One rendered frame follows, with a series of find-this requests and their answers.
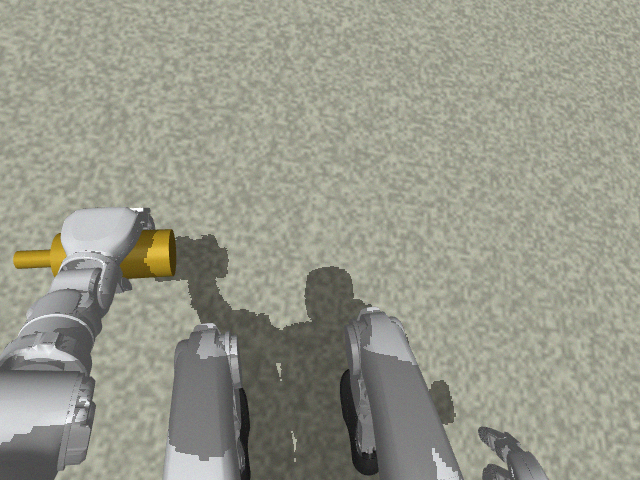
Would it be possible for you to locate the left robot arm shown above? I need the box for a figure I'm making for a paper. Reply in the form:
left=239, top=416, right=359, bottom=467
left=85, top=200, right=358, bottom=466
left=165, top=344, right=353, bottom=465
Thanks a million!
left=0, top=252, right=120, bottom=480

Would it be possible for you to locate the right robot foot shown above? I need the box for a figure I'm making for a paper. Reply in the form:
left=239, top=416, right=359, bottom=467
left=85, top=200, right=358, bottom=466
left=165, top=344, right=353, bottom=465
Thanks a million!
left=340, top=369, right=379, bottom=476

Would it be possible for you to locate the bottle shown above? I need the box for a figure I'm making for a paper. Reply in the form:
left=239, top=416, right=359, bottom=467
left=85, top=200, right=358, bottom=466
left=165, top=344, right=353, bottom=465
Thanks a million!
left=13, top=229, right=176, bottom=279

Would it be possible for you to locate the left robot hand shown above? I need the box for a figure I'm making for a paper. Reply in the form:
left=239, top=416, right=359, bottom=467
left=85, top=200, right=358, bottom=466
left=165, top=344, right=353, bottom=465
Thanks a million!
left=61, top=207, right=155, bottom=293

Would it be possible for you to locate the right robot hand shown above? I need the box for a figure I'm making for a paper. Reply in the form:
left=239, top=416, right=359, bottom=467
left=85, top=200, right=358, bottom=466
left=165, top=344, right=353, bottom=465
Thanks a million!
left=478, top=427, right=549, bottom=480

